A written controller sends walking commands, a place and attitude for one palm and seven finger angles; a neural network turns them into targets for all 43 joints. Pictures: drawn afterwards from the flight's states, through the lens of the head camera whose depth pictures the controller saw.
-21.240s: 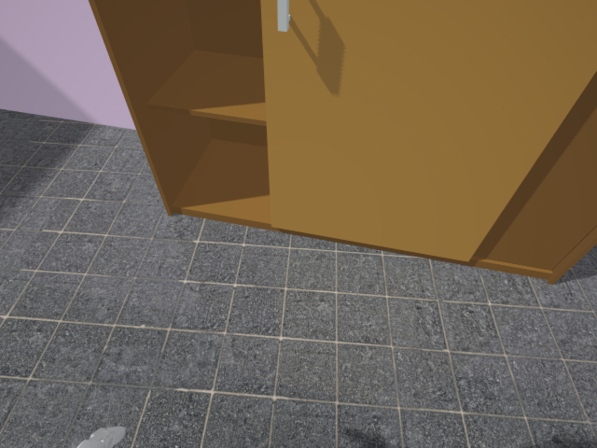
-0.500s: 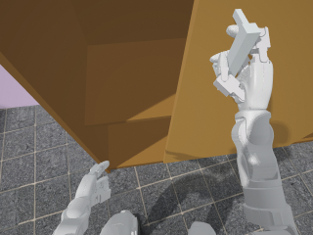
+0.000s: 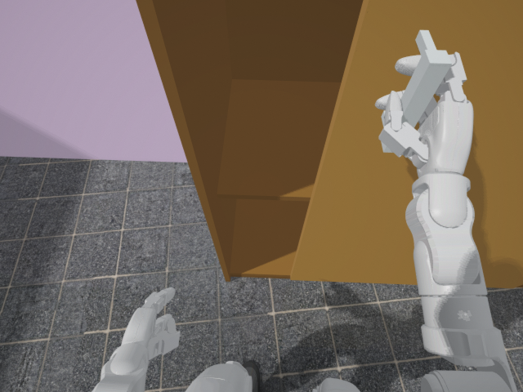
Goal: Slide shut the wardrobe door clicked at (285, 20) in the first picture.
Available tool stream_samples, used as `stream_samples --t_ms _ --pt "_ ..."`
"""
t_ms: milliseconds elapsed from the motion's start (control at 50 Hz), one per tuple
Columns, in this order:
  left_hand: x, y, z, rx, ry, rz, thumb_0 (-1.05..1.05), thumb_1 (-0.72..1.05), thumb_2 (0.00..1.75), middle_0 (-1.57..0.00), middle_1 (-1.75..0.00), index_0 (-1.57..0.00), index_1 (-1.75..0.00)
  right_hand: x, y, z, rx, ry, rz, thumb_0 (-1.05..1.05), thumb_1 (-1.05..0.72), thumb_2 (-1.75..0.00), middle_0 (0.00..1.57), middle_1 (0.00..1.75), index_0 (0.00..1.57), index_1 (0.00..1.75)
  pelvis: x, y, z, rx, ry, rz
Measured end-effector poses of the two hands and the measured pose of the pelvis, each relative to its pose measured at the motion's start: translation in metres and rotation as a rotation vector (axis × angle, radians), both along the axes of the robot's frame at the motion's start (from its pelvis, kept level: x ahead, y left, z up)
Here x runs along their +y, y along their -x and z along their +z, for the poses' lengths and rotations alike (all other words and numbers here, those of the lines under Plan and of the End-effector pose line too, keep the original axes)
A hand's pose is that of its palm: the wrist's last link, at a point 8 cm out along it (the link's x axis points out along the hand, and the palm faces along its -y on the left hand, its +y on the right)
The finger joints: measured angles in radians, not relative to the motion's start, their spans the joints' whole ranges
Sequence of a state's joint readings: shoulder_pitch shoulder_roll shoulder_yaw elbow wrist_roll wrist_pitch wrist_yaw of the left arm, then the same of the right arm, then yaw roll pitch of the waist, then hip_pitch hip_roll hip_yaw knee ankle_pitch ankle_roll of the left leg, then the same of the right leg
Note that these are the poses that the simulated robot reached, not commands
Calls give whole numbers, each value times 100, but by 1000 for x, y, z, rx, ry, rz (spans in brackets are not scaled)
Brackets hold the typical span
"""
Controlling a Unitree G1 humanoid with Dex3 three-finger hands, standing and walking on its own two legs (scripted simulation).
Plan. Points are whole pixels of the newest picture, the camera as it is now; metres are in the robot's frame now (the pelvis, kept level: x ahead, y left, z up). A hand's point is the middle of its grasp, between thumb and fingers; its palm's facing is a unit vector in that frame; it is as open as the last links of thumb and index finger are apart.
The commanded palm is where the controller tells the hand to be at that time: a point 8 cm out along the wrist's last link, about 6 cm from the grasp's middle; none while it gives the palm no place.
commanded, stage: step sideways, sliding the door along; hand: right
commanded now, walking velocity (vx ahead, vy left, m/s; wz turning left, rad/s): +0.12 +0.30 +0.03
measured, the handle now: (406, 96) +0.45 -0.15 +0.19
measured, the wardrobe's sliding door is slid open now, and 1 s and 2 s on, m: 0.23 0.01 0.00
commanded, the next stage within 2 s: stop walking and hold the door there in 1.44 s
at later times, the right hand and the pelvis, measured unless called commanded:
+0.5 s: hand (316, 121) +0.40 -0.04 +0.19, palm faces +0.24 +0.97 -0.07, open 6.3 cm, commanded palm +0.37 -0.02 +0.19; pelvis -0.03 +0.13 -0.01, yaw +1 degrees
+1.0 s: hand (205, 119) +0.40 +0.10 +0.18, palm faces +0.22 +0.97 -0.08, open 6.4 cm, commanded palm +0.37 +0.10 +0.19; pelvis +0.01 +0.25 +0.00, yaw -4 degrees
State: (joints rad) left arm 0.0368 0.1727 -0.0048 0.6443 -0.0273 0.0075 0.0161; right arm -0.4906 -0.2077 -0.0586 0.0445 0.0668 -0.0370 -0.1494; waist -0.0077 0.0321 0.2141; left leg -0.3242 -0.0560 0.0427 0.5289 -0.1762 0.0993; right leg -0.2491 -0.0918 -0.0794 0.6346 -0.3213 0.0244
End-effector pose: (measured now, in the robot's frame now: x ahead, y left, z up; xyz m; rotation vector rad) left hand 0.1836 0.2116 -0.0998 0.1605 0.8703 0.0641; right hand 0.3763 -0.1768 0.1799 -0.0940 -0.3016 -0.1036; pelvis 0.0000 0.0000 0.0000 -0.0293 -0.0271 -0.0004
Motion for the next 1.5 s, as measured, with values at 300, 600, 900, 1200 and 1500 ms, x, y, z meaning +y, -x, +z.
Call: stream_samples --t_ms 300,600,900,1200,1500 --pt "79 67 -16 95 5 40 1 90 90 -20 -30 -20 -30 55 6 5 79 -25 -89 2 -77 -82 42 140 19 137 77 27 -5 -27 -46 15" --pt "165 62 -21 106 18 -9 1 90 90 -20 -30 -20 -30 115 9 7 124 -43 -182 2 -77 -83 39 140 17 136 170 26 -7 -55 -46 -28" --pt "220 -14 -6 4 50 -114 1 91 90 -20 -30 -20 -30 193 9 6 92 -6 -153 1 -76 -83 43 140 15 136 243 0 -2 -36 1 -82" --pt "265 -52 -14 -33 91 -157 1 90 90 -20 -30 -20 -30 241 7 2 31 -12 -205 -1 -75 -85 44 140 14 133 305 -20 -12 -43 -25 -73" --pt "329 -71 -5 -23 35 -172 1 90 90 -20 -30 -20 -30 248 8 1 21 -25 -329 -1 -73 -85 46 140 10 135 349 -46 -6 -31 -26 -85"
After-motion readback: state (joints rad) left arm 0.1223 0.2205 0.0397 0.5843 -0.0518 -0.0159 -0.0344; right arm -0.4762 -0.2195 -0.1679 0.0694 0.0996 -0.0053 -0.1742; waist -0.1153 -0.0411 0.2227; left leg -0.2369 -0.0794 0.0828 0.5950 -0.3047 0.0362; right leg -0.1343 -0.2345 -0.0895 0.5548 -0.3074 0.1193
